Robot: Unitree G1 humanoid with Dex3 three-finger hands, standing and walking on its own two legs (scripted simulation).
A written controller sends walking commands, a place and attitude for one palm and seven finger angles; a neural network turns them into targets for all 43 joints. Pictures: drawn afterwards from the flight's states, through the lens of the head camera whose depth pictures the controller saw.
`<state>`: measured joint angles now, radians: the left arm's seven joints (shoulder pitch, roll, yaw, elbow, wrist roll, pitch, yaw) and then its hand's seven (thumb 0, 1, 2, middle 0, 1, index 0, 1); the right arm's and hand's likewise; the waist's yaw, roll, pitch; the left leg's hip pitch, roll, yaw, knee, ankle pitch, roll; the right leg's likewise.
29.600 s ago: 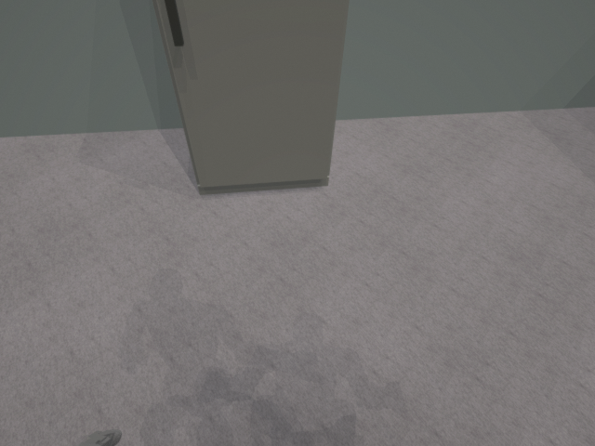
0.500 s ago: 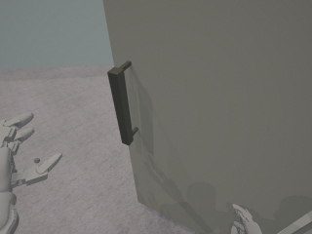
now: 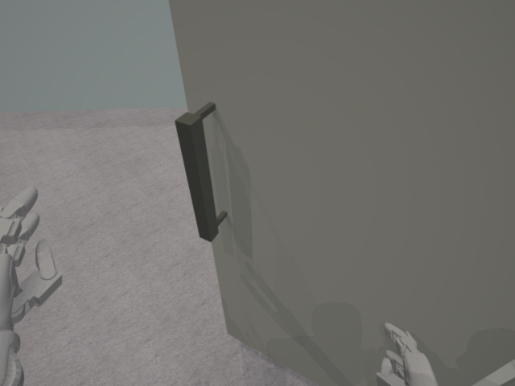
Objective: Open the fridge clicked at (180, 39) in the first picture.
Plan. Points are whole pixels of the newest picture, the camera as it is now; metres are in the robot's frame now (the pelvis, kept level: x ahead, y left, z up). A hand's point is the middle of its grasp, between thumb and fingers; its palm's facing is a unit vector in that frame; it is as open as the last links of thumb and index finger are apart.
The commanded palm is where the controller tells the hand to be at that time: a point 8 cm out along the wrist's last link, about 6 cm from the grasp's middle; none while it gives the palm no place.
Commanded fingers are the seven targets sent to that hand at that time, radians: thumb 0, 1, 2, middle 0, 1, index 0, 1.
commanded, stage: draw the hand back to the body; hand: left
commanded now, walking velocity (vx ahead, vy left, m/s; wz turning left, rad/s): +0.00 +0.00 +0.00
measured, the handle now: (208, 178) +0.41 +0.15 +0.12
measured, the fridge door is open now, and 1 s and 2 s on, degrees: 59 59 59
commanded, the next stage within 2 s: step back with the hand held close in 0.08 s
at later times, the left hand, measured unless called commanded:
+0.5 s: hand (72, 276) +0.19 +0.26 +0.14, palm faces +0.33 -0.83 -0.45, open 7.4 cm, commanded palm +0.12 +0.31 +0.18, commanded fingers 0.00 0.90 0.90 -0.20 -0.30 -0.20 -0.30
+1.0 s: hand out of the picture +0.10 +0.29 +0.16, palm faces +0.46 -0.82 -0.35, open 7.4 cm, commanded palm +0.03 +0.33 +0.18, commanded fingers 0.00 0.90 0.90 -0.20 -0.30 -0.20 -0.30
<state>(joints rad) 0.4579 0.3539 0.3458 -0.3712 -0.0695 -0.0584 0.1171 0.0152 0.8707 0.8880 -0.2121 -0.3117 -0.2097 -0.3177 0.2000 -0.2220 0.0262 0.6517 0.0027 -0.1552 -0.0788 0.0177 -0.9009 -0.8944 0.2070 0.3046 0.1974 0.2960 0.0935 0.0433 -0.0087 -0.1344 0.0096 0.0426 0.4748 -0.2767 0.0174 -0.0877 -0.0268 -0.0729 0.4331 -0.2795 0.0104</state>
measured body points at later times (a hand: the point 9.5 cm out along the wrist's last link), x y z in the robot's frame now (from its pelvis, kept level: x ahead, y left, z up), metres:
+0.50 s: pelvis -0.03 +0.02 +0.00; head -0.01 +0.03 +0.45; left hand +0.16 +0.31 +0.17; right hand +0.15 -0.23 -0.08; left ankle -0.01 +0.10 -0.74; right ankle -0.03 -0.12 -0.74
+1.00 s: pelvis -0.10 +0.03 -0.02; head -0.09 +0.06 +0.43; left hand +0.07 +0.33 +0.17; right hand +0.06 -0.21 -0.09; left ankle -0.06 +0.13 -0.74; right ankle -0.02 -0.12 -0.74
